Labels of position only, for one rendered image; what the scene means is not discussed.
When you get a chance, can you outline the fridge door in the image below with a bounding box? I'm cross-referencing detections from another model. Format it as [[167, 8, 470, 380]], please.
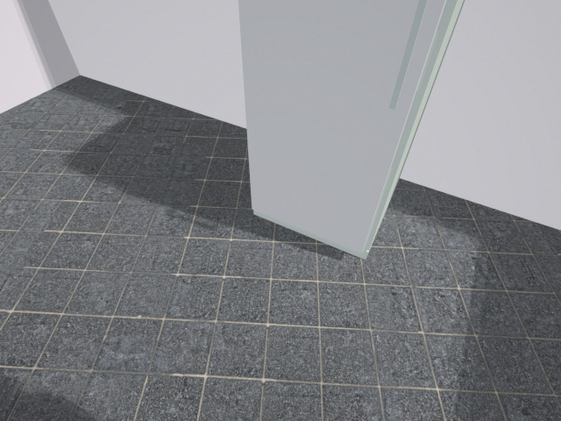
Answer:
[[238, 0, 447, 253]]

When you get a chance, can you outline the handle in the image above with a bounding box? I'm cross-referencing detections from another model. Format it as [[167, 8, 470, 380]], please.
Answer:
[[389, 0, 429, 110]]

